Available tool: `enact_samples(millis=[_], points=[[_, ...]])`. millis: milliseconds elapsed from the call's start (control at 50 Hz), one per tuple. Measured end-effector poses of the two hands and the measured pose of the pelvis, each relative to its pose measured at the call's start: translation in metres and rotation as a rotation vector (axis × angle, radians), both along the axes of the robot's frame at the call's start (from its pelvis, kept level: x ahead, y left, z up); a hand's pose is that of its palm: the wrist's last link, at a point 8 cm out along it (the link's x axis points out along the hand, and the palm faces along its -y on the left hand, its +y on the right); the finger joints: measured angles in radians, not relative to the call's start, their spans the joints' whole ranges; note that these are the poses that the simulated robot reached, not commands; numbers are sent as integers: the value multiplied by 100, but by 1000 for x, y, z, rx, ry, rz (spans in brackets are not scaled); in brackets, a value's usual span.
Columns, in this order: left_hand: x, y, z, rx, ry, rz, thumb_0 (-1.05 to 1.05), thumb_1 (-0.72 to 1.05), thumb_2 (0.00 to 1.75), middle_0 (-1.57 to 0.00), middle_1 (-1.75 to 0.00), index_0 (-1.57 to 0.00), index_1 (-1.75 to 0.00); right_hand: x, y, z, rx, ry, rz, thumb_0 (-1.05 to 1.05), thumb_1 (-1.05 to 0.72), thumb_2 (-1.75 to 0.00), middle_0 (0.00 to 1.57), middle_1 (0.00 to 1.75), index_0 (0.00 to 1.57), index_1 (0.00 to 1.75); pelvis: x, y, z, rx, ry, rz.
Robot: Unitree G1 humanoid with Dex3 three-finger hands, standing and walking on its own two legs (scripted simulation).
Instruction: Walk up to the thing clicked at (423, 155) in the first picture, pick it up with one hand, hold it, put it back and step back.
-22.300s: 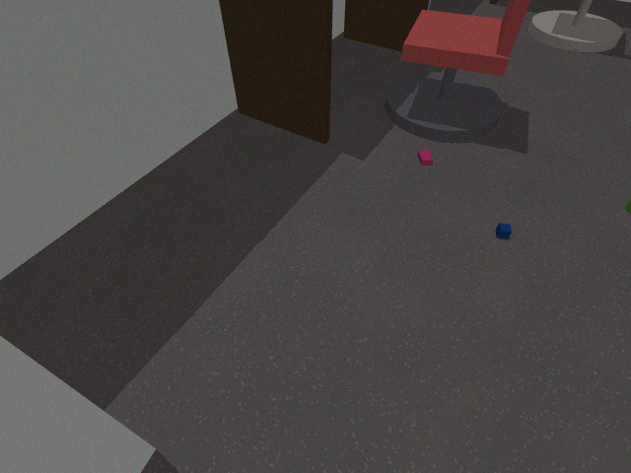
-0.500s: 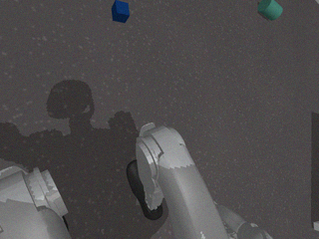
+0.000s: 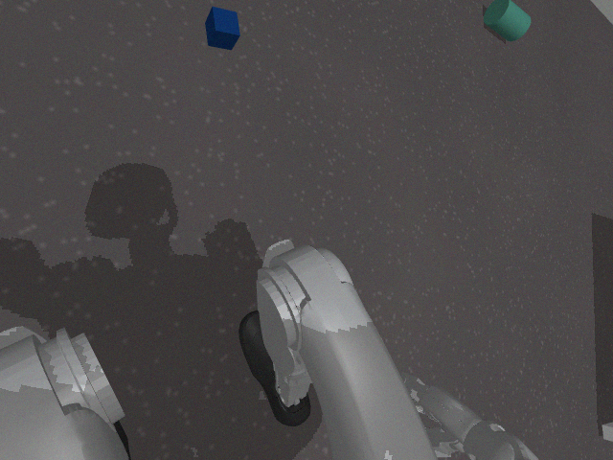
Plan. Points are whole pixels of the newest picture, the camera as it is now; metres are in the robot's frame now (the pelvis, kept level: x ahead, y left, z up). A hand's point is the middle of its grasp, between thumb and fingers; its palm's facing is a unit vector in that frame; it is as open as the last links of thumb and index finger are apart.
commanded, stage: settle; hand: left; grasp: from above
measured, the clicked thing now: out of the picture +0.45 +0.35 -0.28
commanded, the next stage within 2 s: lift in 0.88 s
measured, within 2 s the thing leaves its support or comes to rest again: leaves its support in 0.24 s
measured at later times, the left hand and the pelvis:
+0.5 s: hand out of the picture +0.44 +0.38 -0.18, palm faces -0.39 -0.10 -0.91, open 8.2 cm; pelvis +0.00 +0.00 +0.01, yaw +2 degrees
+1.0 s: hand out of the picture +0.42 +0.37 -0.12, palm faces -0.44 -0.08 -0.89, open 8.2 cm; pelvis -0.01 -0.01 +0.03, yaw +6 degrees
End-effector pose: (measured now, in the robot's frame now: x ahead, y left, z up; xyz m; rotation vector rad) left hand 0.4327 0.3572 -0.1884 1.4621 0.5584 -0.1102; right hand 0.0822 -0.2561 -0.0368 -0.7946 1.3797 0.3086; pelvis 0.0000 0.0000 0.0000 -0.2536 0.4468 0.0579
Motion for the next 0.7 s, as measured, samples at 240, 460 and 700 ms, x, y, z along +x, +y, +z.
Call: enact_samples(millis=[240, 460, 700], points=[[3, 19, 5, -26, 55, 36, 0, 31, 11, -87, -22, -92, -20, -8, 3, -5, 0, 49, -40, 0, -90, -90, 20, 30, 20, 30, 4, 0, 2, -5, 15, 10], [6, 24, 56, 4, -20, -34, 0, 28, 11, -91, -18, -96, -16, 10, 1, -12, 35, -15, -87, 0, -91, -90, 20, 30, 20, 30, 3, -2, 8, 5, 39, 23], [2, 18, 100, 17, 17, -45, 0, 28, 8, -94, -14, -99, -14, 21, -1, -12, 69, -95, -169, 0, -91, -90, 20, 30, 20, 30, -2, -3, 18, 28, 72, 44]])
